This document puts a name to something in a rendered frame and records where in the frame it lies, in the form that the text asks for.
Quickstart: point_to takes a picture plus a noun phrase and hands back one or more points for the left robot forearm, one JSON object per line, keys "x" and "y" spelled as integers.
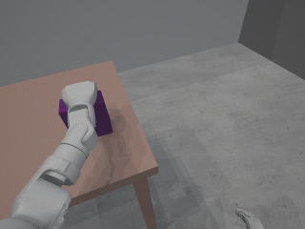
{"x": 64, "y": 165}

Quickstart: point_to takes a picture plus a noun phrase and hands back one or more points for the sponge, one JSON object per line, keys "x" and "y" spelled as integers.
{"x": 102, "y": 119}

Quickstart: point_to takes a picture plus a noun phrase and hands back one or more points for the robot left hand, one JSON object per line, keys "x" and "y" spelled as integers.
{"x": 85, "y": 91}

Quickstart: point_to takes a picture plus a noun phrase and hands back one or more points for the table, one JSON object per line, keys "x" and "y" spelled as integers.
{"x": 31, "y": 130}

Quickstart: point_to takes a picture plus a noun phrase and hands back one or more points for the robot right hand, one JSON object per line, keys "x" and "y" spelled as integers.
{"x": 249, "y": 219}

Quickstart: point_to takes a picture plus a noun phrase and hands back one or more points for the left robot upper arm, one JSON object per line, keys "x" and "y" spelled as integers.
{"x": 43, "y": 207}

